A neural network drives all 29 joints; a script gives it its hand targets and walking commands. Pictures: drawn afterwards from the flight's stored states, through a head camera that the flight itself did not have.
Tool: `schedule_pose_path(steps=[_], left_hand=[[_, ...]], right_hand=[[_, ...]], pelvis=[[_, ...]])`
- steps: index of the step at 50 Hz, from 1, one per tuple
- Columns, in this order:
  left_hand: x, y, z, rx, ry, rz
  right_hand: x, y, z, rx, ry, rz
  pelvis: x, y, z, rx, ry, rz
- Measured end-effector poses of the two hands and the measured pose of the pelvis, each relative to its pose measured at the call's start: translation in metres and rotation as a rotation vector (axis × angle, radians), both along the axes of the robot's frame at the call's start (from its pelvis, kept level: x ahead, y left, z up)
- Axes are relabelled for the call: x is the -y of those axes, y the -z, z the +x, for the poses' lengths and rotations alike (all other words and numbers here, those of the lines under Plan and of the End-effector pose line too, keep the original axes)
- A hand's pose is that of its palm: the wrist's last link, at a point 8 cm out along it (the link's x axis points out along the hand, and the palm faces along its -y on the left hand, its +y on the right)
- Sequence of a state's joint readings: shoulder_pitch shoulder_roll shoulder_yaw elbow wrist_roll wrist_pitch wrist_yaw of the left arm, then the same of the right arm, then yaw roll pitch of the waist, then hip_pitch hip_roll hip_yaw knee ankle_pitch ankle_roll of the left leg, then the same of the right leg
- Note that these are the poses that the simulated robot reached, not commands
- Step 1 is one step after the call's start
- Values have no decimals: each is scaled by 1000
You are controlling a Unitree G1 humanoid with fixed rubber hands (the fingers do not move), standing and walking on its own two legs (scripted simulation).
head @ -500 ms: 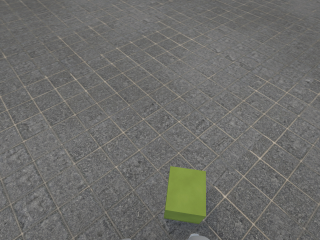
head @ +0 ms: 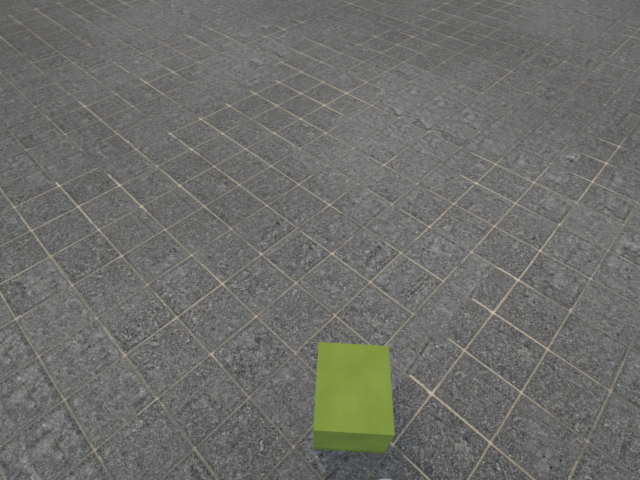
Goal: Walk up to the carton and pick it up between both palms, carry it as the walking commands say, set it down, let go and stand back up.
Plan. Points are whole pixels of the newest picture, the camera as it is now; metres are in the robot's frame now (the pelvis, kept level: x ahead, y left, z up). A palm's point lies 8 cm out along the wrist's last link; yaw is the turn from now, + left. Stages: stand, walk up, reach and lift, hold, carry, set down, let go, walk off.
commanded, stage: walk up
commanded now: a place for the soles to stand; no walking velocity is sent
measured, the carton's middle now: (351, 397) +0.45 -0.07 -0.64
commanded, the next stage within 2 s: none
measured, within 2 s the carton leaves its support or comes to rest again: neither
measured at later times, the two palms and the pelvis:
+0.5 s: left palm out of the picture +0.07 +0.32 -0.10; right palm out of the picture +0.06 -0.33 -0.09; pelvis +0.00 +0.00 +0.01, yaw -2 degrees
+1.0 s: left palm out of the picture +0.13 +0.29 -0.09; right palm out of the picture +0.06 -0.35 -0.08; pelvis +0.02 -0.02 +0.01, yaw -5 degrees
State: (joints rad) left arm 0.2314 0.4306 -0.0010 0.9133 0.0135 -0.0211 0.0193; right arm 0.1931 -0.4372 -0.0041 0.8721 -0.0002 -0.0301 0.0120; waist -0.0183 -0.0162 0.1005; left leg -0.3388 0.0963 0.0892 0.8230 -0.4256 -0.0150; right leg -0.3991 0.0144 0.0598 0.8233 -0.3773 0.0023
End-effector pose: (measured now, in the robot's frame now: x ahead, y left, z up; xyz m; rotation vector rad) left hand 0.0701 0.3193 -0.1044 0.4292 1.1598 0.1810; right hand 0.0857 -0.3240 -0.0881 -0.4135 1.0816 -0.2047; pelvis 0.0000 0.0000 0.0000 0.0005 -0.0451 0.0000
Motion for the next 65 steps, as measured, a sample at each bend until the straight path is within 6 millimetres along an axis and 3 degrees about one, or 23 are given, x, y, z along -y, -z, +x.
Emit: schedule_pose_path(steps=[7, 15, 24, 29, 39, 50, 56, 65], left_hand=[[9, -2, -2, -1, 2, 4], [0, -7, -1, -6, 19, 9], [5, -7, -1, -26, 24, 2], [1, -9, 10, -17, 34, -4], [27, -10, 36, -25, 68, -16], [34, -14, 64, 29, 104, -25], [45, -15, 65, 19, 106, -22], [38, -12, 70, 22, 108, -42]], right_hand=[[10, 0, -4, 18, 13, 7], [6, -1, -20, -10, 40, 2], [10, -1, -22, -15, 50, 7], [8, -2, -24, -17, 54, -2], [31, -5, -21, -33, 83, -8], [30, -5, -26, -31, 108, -5], [41, -5, -24, -32, 116, -2], [33, -14, -25, -27, 123, -20]], pelvis=[[10, -1, -3, 4, 11, 4], [1, -4, -7, 2, 29, 10], [5, -6, -5, -4, 36, 14], [-1, -6, 0, -7, 41, 12], [21, -9, 17, -19, 70, 15], [22, -10, 24, -13, 88, 9], [33, -11, 27, -12, 95, 15], [24, -14, 30, -6, 99, -1]])
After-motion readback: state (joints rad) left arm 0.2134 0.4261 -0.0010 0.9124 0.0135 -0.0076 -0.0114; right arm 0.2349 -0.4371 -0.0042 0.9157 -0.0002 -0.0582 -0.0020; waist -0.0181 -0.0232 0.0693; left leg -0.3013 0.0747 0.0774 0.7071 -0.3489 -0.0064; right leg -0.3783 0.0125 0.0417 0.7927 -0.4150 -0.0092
